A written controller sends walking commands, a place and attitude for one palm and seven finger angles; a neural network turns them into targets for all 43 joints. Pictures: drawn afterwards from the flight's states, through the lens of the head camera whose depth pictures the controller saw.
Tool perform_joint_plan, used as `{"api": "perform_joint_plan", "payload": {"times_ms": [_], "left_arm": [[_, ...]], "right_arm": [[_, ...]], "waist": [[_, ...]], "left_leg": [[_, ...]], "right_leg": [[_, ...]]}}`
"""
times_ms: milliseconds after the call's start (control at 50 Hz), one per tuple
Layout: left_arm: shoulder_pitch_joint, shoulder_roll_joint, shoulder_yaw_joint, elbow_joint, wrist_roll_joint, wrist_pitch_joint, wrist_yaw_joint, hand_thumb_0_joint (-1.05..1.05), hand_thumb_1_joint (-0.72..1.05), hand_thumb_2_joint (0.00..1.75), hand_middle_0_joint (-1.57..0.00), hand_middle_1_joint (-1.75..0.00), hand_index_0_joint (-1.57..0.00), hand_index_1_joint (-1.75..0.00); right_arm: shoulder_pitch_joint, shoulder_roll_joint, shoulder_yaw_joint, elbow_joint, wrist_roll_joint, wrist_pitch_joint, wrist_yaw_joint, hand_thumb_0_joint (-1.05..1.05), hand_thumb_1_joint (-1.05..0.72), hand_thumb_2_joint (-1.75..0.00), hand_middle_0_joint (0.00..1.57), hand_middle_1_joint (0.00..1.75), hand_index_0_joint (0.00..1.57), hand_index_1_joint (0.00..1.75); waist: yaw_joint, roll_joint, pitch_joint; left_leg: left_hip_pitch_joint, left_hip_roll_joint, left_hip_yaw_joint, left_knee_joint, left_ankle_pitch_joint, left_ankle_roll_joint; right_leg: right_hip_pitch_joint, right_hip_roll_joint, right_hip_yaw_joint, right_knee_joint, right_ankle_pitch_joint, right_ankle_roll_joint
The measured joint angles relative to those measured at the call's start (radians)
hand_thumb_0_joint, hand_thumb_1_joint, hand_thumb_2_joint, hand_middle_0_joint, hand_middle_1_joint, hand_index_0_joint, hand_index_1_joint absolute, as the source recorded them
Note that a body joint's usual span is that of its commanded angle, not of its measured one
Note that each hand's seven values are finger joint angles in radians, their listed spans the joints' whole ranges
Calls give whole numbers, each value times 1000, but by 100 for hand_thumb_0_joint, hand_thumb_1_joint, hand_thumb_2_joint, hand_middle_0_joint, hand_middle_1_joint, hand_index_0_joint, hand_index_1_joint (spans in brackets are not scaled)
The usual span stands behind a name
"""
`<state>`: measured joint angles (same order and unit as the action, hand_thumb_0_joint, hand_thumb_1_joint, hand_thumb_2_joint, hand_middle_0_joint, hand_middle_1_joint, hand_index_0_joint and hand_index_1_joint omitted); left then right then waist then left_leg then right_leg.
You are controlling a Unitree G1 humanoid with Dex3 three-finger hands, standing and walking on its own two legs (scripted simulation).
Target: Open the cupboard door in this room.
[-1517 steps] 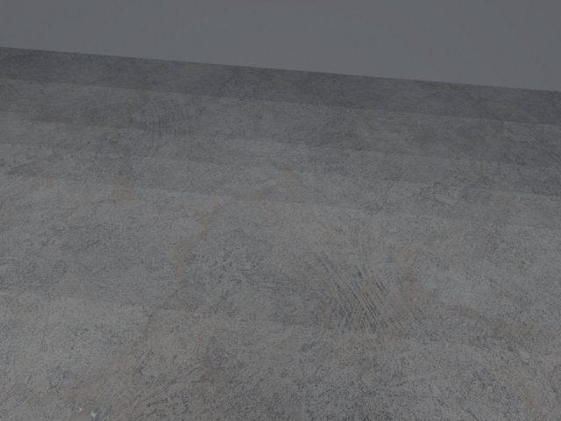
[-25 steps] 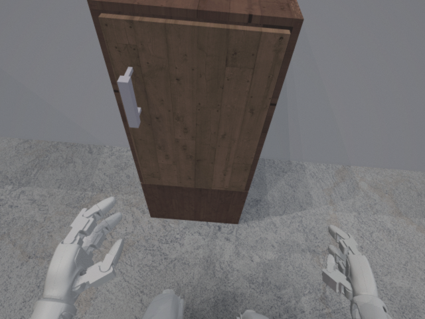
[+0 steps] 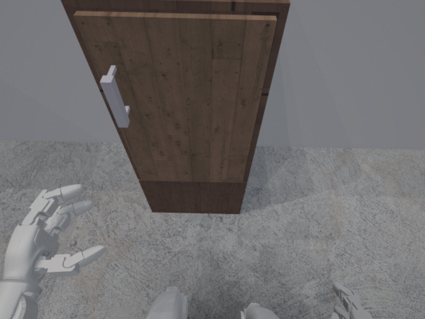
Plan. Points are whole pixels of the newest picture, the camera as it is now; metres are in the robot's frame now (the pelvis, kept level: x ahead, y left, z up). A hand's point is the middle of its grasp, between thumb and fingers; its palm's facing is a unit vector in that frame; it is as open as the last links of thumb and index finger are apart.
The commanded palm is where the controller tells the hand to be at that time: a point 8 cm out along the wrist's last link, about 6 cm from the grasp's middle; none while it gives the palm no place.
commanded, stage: raise the hand with hooked fingers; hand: left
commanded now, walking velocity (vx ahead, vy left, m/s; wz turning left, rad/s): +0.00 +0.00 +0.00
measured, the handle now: (118, 97) +0.56 +0.25 +0.06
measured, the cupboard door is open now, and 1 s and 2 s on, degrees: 0 0 0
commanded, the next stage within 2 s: move the hooked fingers beside the handle in 1.20 s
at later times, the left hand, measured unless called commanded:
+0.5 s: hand (38, 217) +0.27 +0.30 +0.07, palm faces +0.05 -1.00 -0.05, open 13.8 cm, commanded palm +0.24 +0.35 +0.08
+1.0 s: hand (40, 200) +0.29 +0.30 +0.08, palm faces +0.04 -1.00 -0.05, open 13.9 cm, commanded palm +0.26 +0.35 +0.08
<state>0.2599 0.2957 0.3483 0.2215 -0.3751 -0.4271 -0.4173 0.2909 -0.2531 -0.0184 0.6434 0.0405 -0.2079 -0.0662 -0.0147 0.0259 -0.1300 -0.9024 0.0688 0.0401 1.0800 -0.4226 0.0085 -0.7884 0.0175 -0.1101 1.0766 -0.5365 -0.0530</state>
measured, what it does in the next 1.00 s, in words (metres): stands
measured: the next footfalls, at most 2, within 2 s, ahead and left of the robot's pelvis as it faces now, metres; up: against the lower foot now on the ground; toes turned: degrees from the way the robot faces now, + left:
none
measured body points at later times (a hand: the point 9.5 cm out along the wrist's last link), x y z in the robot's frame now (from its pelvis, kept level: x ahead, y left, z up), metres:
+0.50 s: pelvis +0.00 +0.04 +0.02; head +0.06 +0.06 +0.46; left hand +0.26 +0.35 +0.08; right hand +0.19 -0.19 -0.05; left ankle +0.06 +0.12 -0.66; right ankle +0.00 -0.08 -0.66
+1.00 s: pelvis +0.00 +0.03 +0.02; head +0.06 +0.05 +0.47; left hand +0.28 +0.35 +0.09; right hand +0.14 -0.23 -0.05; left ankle +0.06 +0.12 -0.66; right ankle +0.00 -0.09 -0.66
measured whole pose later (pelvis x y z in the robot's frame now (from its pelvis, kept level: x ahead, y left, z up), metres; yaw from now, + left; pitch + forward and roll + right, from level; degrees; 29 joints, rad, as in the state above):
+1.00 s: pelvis +0.00 +0.03 +0.02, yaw +0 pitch +11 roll -3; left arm -0.01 0.41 0.41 0.43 -0.35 -0.34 -0.47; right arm 0.30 -0.28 0.02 0.57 0.04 -0.17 -0.06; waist -0.02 0.01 -0.09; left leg -0.77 0.05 0.05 0.95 -0.38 0.05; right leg -0.64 0.01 -0.10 0.91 -0.46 -0.02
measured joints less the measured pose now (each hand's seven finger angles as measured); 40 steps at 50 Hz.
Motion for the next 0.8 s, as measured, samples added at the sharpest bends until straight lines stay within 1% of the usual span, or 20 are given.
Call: {"api": "perform_joint_plan", "payload": {"times_ms": [40, 100, 200, 300, 420, 500, 580, 740, 800], "left_arm": [[-4, 0, -4, 10, 4, -16, -1, 1, 1, 52, -27, -88, -26, -88], [-12, 3, -14, 14, 10, -24, 2, 0, -6, 49, -27, -92, -27, -93], [-36, 16, -21, 4, 21, -21, 17, 0, -18, 44, -28, -100, -28, -100], [-70, 34, -21, 1, 32, 9, 27, 0, -30, 39, -29, -108, -29, -108], [-135, 58, -10, 47, 39, 63, 12, -1, -42, 34, -30, -115, -30, -115], [-178, 71, 3, 81, 41, 79, -1, -1, -46, 32, -30, -118, -30, -118], [-218, 88, 20, 119, 42, 89, -20, -1, -48, 31, -30, -119, -30, -119], [-288, 126, 61, 195, 31, 103, -58, -1, -49, 31, -30, -120, -30, -120], [-295, 132, 66, 207, 24, 104, -66, -1, -50, 30, -30, -120, -30, -120]], "right_arm": [[3, -14, -8, -2, 2, -3, -1, 1, -91, -90, 20, 30, 20, 30], [-1, -27, -14, -13, 2, -9, -2, 1, -91, -90, 20, 30, 20, 30], [-23, -23, -3, -38, 0, -16, 0, 1, -91, -90, 20, 30, 20, 30], [-46, -6, 24, -70, -2, -10, 10, 1, -91, -90, 20, 30, 20, 30], [-59, 9, 57, -98, -2, 7, 11, 1, -90, -90, 20, 30, 20, 30], [-57, 12, 69, -100, -2, 15, 9, 1, -90, -90, 20, 30, 20, 30], [-48, 8, 73, -92, -2, 25, 6, 1, -90, -90, 20, 30, 21, 30], [-18, -13, 63, -70, 2, 37, -5, 1, -90, -90, 20, 30, 20, 30], [-5, -22, 54, -67, 3, 37, -4, 1, -90, -90, 20, 30, 20, 30]], "waist": [[-1, -3, 3], [-2, -9, 9], [-1, -19, 16], [6, -18, 16], [19, -10, 21], [25, -8, 27], [24, -10, 33], [11, -13, 43], [5, -11, 43]], "left_leg": [[4, -3, 4, -6, 1, 7], [11, -6, 7, -11, 1, 17], [28, -13, 7, -23, 3, 29], [53, -20, 4, -41, 8, 39], [82, -28, 4, -66, 17, 48], [98, -32, 5, -80, 23, 51], [110, -33, 7, -94, 29, 53], [129, -30, 8, -118, 39, 50], [133, -28, 9, -126, 43, 48]], "right_leg": [[5, -2, 4, -9, 4, 5], [15, -5, 7, -22, 10, 12], [40, -10, 6, -48, 21, 24], [73, -14, 3, -79, 34, 34], [108, -20, 2, -113, 48, 44], [125, -22, 3, -130, 56, 48], [137, -23, 4, -144, 62, 49], [154, -18, 6, -169, 75, 47], [157, -15, 8, -177, 79, 45]]}}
